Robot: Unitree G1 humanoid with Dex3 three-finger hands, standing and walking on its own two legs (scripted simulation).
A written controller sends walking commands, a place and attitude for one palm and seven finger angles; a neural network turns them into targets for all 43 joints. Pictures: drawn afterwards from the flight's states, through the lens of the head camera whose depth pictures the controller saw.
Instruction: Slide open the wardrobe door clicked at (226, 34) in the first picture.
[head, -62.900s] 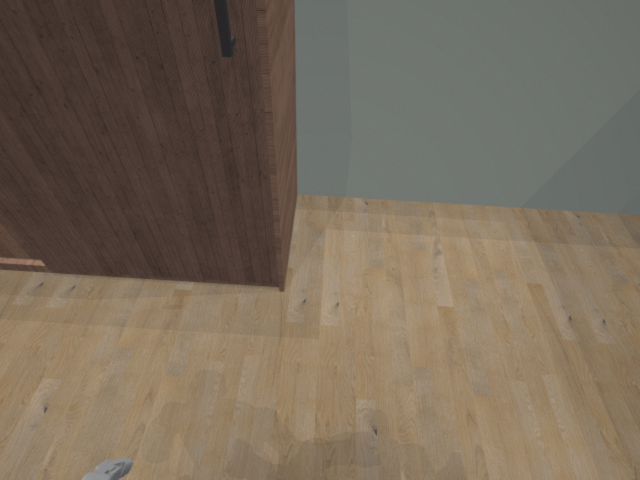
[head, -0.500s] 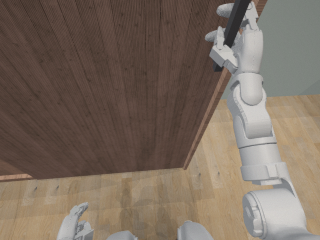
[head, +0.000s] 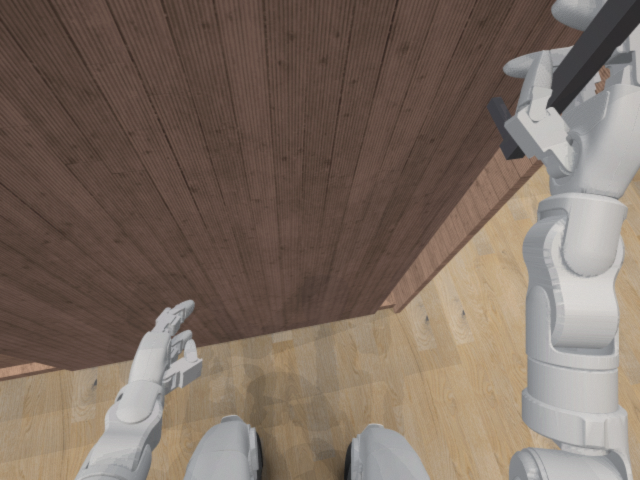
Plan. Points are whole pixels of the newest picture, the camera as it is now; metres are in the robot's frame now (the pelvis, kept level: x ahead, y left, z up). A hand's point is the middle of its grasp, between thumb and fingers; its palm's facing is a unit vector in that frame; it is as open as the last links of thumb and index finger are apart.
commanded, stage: step sideways, sliding the door along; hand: right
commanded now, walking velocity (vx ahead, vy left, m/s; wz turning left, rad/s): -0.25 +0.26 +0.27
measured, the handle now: (552, 65) +0.43 -0.18 +0.24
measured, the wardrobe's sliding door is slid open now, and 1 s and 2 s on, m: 0.07 0.43 0.51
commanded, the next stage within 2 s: stop walking and hold the door there in 1.56 s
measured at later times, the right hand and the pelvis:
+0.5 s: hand (342, 133) +0.37 -0.01 +0.22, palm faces +0.17 +0.99 -0.02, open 6.2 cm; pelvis +0.02 +0.13 +0.01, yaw +3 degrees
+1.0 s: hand (24, 177) +0.32 +0.20 +0.22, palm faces -0.03 +1.00 -0.02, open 5.8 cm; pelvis -0.03 +0.25 +0.01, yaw +8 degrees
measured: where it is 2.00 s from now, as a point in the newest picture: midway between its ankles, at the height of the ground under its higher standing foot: outside the picture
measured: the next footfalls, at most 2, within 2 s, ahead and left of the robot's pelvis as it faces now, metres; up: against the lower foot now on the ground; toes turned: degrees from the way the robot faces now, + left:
left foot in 0.26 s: +0.11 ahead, +0.23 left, +0.00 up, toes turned +6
right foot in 0.46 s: +0.06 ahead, +0.00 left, +0.00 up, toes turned -5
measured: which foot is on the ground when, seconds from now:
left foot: down 0.00-0.00, up 0.02-0.24, down 0.26-0.46, up 0.48-0.80, down 0.82-1.00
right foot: down 0.00-0.28, up 0.30-0.44, down 0.46-0.84, up 0.86-1.00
